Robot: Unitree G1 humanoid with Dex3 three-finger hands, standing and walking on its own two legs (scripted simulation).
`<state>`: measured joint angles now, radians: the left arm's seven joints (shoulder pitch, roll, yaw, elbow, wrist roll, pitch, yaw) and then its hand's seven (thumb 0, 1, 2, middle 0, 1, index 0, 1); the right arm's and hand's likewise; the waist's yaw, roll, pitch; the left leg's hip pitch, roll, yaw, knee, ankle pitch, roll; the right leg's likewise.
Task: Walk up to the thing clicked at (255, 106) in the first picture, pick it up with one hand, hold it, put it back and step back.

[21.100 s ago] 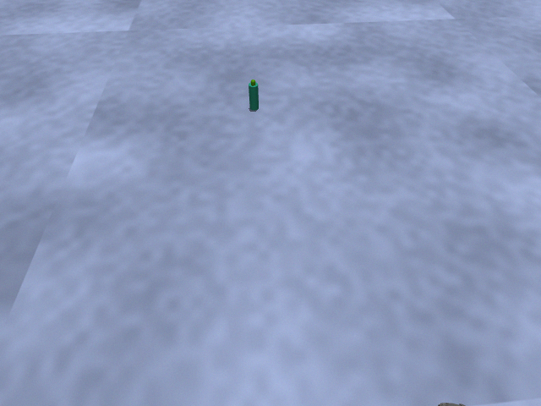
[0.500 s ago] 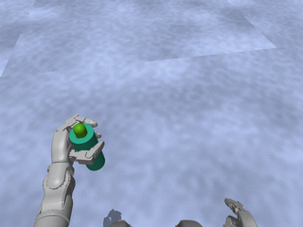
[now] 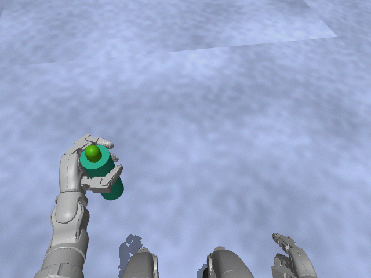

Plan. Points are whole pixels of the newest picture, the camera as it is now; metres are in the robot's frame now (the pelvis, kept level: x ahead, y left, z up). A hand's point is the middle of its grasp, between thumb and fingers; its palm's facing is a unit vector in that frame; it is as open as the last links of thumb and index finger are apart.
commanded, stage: crouch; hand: left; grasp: from the side
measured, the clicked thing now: (103, 172) +0.34 +0.18 -0.02
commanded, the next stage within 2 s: lower in 1.48 s
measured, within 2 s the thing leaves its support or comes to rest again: neither
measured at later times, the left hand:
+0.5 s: hand (120, 188) +0.39 +0.19 -0.24, palm faces +0.11 -0.99 -0.02, open 8.0 cm
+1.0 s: hand (126, 197) +0.42 +0.20 -0.41, palm faces +0.13 -0.99 -0.03, open 8.0 cm
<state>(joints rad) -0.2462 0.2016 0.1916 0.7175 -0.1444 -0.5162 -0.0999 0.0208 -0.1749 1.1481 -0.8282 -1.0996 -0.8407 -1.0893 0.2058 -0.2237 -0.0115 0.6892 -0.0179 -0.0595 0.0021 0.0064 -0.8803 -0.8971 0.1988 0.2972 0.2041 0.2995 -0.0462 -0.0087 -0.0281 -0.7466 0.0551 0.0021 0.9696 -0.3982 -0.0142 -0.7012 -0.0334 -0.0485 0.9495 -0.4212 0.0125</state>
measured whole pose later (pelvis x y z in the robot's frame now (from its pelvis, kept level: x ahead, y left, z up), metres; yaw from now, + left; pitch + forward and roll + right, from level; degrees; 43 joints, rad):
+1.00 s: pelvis -0.06 +0.00 -0.36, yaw -5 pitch +30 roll -4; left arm -0.72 0.49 0.54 1.21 -0.07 -0.76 -0.17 0.02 -0.17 1.15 -0.83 -1.10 -0.84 -1.08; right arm 0.12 -0.27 0.07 0.78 -0.14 0.00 0.08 0.00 -0.93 -0.91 0.20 0.30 0.20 0.30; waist -0.18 -0.03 -0.05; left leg -2.20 0.06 -0.12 2.32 -0.64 -0.03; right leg -2.13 -0.02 -0.06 2.29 -0.68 0.00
